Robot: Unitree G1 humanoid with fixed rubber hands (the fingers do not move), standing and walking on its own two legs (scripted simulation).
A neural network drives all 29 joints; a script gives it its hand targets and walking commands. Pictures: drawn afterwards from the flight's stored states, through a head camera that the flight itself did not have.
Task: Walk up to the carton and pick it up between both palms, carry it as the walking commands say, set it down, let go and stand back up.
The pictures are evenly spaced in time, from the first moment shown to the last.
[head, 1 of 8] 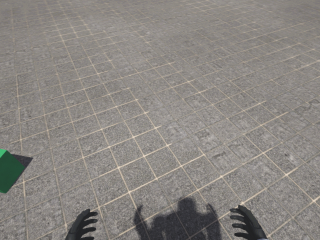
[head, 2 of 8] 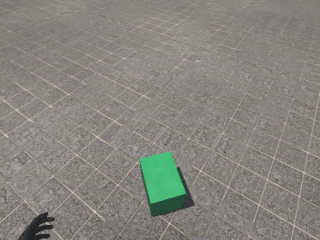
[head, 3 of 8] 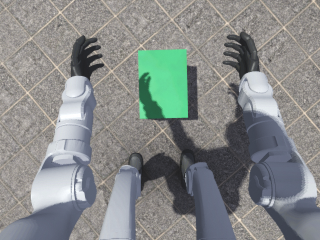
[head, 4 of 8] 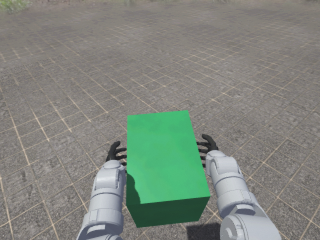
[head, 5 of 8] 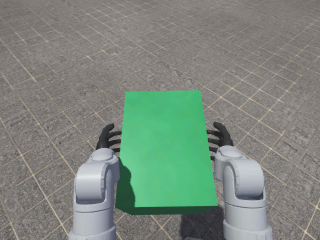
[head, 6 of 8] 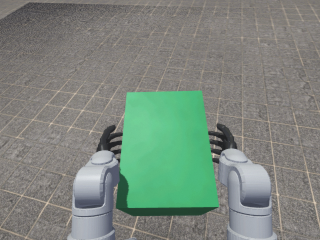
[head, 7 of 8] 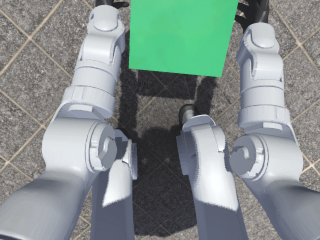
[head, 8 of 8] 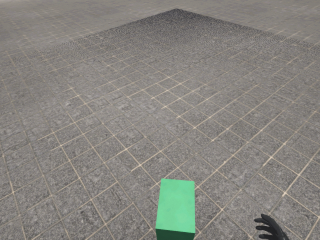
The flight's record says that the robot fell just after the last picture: no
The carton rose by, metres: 0.69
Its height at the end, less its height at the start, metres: +0.00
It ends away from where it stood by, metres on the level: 1.95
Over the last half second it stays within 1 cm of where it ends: yes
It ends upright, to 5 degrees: yes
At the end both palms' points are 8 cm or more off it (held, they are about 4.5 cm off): yes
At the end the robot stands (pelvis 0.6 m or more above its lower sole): yes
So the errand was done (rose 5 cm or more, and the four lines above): yes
